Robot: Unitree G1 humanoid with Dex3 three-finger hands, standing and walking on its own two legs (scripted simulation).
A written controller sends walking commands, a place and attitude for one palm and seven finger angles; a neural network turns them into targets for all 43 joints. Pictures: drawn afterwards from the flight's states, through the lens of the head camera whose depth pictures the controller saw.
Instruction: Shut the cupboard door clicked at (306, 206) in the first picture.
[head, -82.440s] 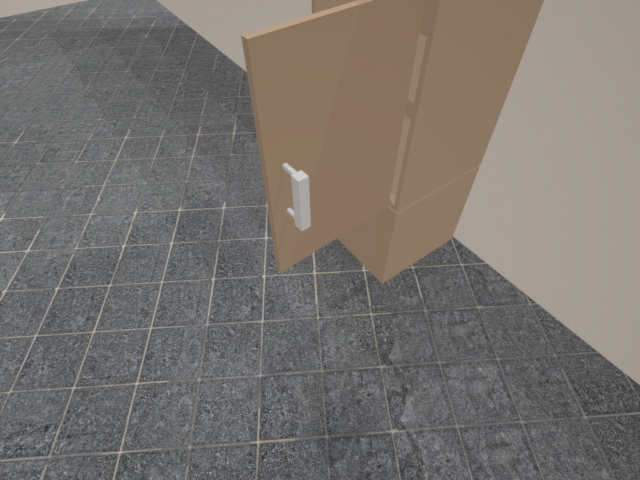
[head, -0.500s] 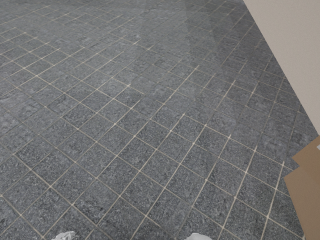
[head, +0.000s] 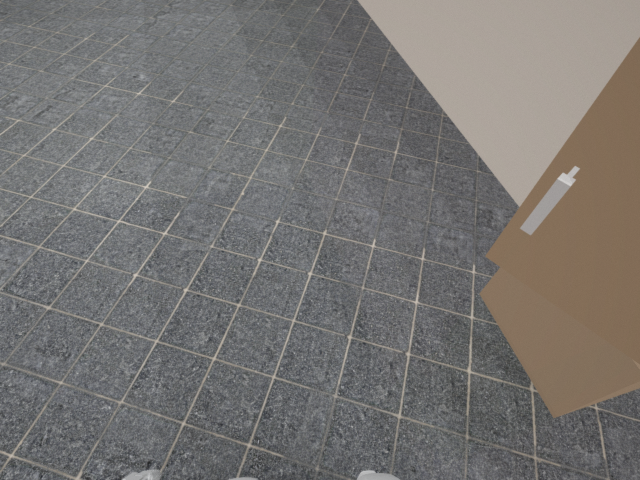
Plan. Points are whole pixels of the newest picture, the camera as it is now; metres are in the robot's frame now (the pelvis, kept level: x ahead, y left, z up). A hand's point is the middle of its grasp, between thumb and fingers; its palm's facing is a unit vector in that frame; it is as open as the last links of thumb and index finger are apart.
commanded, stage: turn to face it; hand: left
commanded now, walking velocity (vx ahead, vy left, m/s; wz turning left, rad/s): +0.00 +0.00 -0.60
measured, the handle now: (550, 200) +0.64 -0.42 -0.07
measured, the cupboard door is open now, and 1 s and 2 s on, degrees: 29 29 29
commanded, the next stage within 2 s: take the last steps up to it in 1.08 s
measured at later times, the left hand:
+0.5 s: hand out of the picture +0.14 +0.13 -0.14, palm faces -0.28 -0.92 -0.27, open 7.4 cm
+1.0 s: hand (251, 436) +0.19 +0.10 -0.15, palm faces -0.52 -0.82 -0.25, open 7.4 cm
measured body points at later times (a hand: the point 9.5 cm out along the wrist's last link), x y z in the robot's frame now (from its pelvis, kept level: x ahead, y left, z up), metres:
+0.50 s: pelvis -0.01 -0.04 +0.01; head +0.02 -0.08 +0.46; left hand +0.15 +0.18 -0.12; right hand -0.02 -0.32 -0.14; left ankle +0.02 +0.10 -0.66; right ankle -0.03 -0.14 -0.73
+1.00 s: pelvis -0.01 -0.03 +0.01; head +0.03 -0.05 +0.46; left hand +0.22 +0.15 -0.13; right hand -0.10 -0.27 -0.14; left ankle +0.06 +0.09 -0.73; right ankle -0.09 -0.12 -0.70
